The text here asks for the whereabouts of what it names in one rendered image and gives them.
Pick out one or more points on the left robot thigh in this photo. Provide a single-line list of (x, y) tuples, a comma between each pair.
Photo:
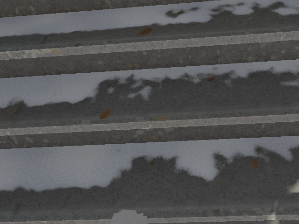
[(129, 217)]

